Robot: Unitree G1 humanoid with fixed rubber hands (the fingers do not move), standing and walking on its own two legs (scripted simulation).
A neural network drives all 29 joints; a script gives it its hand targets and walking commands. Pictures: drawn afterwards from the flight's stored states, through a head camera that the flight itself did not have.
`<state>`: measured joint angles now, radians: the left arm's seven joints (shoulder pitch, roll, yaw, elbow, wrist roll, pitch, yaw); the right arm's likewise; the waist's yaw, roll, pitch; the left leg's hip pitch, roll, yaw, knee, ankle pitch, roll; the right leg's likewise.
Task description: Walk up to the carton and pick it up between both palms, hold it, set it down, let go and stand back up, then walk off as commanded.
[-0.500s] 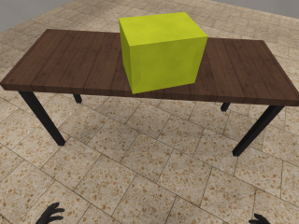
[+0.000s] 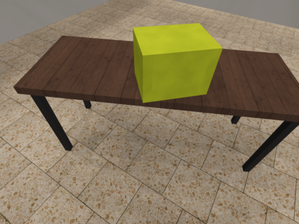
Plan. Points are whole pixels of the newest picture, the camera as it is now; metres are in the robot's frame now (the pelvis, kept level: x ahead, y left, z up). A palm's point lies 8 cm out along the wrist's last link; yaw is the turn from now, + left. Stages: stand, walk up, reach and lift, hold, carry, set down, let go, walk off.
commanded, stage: walk up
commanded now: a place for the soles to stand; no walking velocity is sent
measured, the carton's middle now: (171, 62) +0.76 -0.05 +0.01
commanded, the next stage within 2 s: none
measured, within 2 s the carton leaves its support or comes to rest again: neither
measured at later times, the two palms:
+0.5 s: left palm (49, 200) +0.19 +0.31 -0.11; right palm (269, 207) +0.20 -0.33 -0.10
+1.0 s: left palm (74, 154) +0.33 +0.28 -0.09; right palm (268, 178) +0.30 -0.37 -0.11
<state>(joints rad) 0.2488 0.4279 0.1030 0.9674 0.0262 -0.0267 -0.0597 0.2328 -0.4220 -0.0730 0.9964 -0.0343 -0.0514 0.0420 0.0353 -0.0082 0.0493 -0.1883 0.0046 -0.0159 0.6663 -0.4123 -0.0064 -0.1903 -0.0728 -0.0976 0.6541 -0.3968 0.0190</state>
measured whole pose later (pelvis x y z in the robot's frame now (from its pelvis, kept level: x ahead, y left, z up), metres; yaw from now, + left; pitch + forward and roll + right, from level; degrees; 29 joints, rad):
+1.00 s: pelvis +0.23 -0.04 -0.02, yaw -4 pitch -3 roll -1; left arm 0.25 0.41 0.08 0.82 -0.01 -0.07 -0.02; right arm 0.24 -0.47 -0.05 0.83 -0.01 -0.05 0.00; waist 0.02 0.06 0.11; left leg -0.44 0.05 0.00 1.14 -0.55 0.02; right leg -0.41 -0.03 -0.03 0.78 -0.32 0.02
